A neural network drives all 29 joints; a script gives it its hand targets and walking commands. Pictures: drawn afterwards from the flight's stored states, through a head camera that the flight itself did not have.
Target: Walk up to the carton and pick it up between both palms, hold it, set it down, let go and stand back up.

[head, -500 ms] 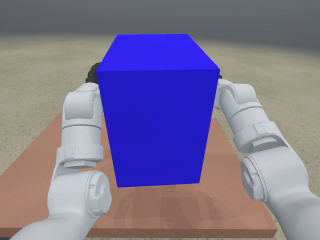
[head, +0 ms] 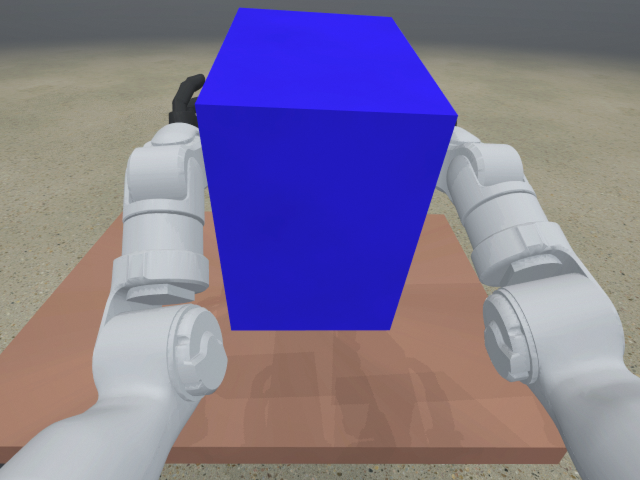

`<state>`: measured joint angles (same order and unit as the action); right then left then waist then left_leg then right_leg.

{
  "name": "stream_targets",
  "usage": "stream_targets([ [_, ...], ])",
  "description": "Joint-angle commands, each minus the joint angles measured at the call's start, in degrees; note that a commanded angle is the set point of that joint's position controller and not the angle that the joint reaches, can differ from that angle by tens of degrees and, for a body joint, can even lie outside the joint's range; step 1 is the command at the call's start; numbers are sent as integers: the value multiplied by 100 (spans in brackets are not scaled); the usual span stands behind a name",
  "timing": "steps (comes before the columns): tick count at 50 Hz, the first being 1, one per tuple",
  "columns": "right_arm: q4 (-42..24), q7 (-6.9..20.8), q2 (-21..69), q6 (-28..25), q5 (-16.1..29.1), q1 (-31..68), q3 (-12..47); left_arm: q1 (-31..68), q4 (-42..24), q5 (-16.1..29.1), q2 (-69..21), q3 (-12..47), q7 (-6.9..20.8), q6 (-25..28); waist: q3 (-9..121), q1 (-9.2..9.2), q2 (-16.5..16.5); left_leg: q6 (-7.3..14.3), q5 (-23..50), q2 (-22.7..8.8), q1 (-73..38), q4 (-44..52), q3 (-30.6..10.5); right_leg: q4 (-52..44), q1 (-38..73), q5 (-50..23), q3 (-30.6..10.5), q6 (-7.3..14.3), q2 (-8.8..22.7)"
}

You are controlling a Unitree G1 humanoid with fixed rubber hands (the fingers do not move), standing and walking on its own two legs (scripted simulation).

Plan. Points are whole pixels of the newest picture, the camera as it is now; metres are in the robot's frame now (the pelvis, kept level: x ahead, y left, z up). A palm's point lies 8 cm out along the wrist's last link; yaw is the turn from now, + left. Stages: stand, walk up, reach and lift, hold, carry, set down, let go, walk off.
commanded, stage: set down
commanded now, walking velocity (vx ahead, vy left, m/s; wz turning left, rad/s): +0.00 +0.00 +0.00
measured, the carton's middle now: (314, 168) +0.40 +0.01 +0.28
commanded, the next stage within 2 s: none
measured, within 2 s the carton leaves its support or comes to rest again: neither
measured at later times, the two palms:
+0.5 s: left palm (201, 203) +0.37 +0.14 +0.25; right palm (426, 209) +0.39 -0.14 +0.23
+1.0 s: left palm (200, 226) +0.37 +0.15 +0.22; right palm (415, 215) +0.40 -0.13 +0.21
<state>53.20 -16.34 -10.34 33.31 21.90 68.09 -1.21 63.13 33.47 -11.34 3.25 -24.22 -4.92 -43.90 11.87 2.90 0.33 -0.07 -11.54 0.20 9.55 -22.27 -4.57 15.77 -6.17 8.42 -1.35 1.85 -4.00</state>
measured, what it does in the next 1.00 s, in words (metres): stands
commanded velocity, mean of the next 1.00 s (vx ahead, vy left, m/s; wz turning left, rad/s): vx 0.00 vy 0.00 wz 0.00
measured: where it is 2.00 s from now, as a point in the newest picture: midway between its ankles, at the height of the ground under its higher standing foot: outside the picture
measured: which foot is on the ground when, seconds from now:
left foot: down 0.00-1.00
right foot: down 0.00-1.00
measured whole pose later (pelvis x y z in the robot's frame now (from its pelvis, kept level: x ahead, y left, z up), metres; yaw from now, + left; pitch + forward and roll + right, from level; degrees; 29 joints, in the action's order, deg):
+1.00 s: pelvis +0.00 -0.03 +0.00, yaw +2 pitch -5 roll +0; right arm 57.9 -7.8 -4.6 14.8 10.8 56.6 -4.1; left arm 46.0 22.0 -16.4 -3.5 -22.2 -6.1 -35.0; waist 3.4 1.5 -2.8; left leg -2.4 -10.1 -0.4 4.5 -19.2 -6.5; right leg 17.2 -2.6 10.1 2.6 3.8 -4.0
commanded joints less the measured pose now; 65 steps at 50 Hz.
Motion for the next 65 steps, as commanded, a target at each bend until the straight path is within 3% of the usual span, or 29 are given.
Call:
stream_targets([
  [1,-1446,657,3498,-753,442,4296,571,3802,-563,452,-3242,1812,972,615,1553,285,194,-343,1831,105,-1333,25,129,-211,614,-1280,205,-385,3],
  [7,-1916,672,3431,-1249,476,4112,961,3463,-1464,370,-3379,2310,987,667,1669,354,522,-536,2936,130,-1841,-231,103,-39,884,-2036,394,-429,-23],
  [9,-2255,686,3490,-1431,550,4071,1121,3547,-2097,505,-3678,2788,896,715,1909,430,835,-685,3487,109,-2139,-377,60,28,840,-2140,503,-376,-93],
  [13,-3183,709,3753,-1688,607,4175,1535,3583,-2901,787,-3910,3402,702,812,2464,448,763,-682,3819,112,-2361,-561,11,107,869,-2389,580,-447,-120],
  [15,-3650,710,3914,-1736,562,4244,1707,3583,-3065,932,-4024,3634,609,866,2635,440,583,-605,3558,143,-2285,-548,-7,116,895,-2435,567,-510,-100],
  [16,-3547,726,3885,-1711,509,4172,1675,3515,-2926,861,-4011,3623,573,858,2429,430,592,-584,3327,134,-2212,-481,-1,86,820,-2251,551,-498,-83],
  [18,-3417,762,3939,-1652,408,3947,1766,3311,-2867,821,-3929,3559,557,871,2279,415,276,-429,2883,160,-2049,-363,22,114,907,-2277,514,-581,-32],
  [22,-3098,896,3895,-1628,44,4013,1643,2825,-2137,518,-3665,3017,587,789,1725,-16,-223,-94,1500,158,-1381,90,145,-22,721,-1228,449,-586,58],
  [24,-2921,974,3936,-1700,-196,4136,1396,2780,-1797,440,-3743,2914,608,771,1526,-74,-247,-34,966,133,-1180,242,191,-93,510,-661,430,-539,123],
  [28,-2417,1152,3839,-1843,-396,4308,1095,2766,-1419,303,-3868,2695,572,785,1558,-217,-171,-38,1037,81,-1263,282,238,-177,360,-326,467,-436,105],
  [30,-2128,1194,3912,-1880,-502,4246,1007,2832,-1234,204,-3716,2439,609,854,1455,-270,-277,26,905,102,-1164,343,298,-195,461,-347,408,-502,177],
  [31,-2291,1213,3934,-1965,-517,4372,1022,2826,-1267,247,-3762,2475,619,883,1642,-305,-250,34,863,113,-1120,346,317,-174,532,-357,383,-514,211],
  [33,-1859,1245,3929,-1979,-595,4165,891,2815,-1200,187,-3749,2388,627,953,1511,-250,-225,22,951,110,-1117,384,305,-132,546,-510,420,-513,195],
  [36,-1653,1277,3853,-2094,-668,4107,650,2910,-1283,223,-3920,2570,599,999,1597,-83,90,-119,1064,104,-1258,318,309,-133,495,-565,426,-474,215],
  [40,-1113,1358,3832,-2160,-959,3676,342,2929,-1275,70,-3754,2351,604,1126,1330,-49,90,-126,974,124,-1113,417,385,-104,599,-483,439,-529,278],
  [45,-1134,1356,3788,-2257,-948,3448,508,2557,-1474,-23,-3691,2426,590,1161,1346,-89,147,-178,1385,145,-1151,359,358,34,985,-1325,480,-607,290],
  [46,-1479,1340,3860,-2335,-870,3547,680,2467,-1657,89,-3789,2564,586,1179,1626,-110,74,-179,1680,145,-1214,266,336,118,1127,-1750,477,-634,273],
  [48,-1820,1260,3855,-2424,-691,3592,935,2440,-1997,222,-4041,3012,543,1226,2011,11,308,-344,2357,154,-1507,24,246,264,1216,-2563,537,-638,203],
  [51,-2378,1199,3959,-2513,-406,3576,1351,2466,-2533,463,-4234,3422,418,1312,2340,14,389,-449,2897,143,-1765,-197,147,334,1164,-2884,588,-618,124],
  [53,-2600,1181,3926,-2468,-400,3556,1503,2268,-2464,452,-4139,3354,381,1266,2194,-52,145,-340,2562,146,-1607,-127,126,275,1163,-2668,553,-661,165],
  [58,-2212,1358,3751,-2375,-702,3399,1193,2076,-2110,217,-3912,3026,377,1156,1592,-273,-121,-154,1493,90,-1250,272,208,65,691,-1200,563,-574,202],
  [60,-2088,1437,3791,-2357,-835,3408,1091,2201,-2098,240,-3922,2977,345,1168,1479,-346,-208,-123,1293,47,-1204,355,259,-11,479,-718,565,-530,185],
  [61,-1986,1467,3761,-2384,-900,3370,975,2109,-1945,228,-4007,3012,332,1147,1425,-274,-161,-143,1307,21,-1263,349,263,-50,409,-680,584,-475,175],
  [65,-2034,1567,3642,-2506,-910,3514,976,1965,-1916,259,-4137,2939,236,1188,1843,-462,-122,-139,1492,-10,-1390,302,267,-61,271,-580,588,-412,165],
])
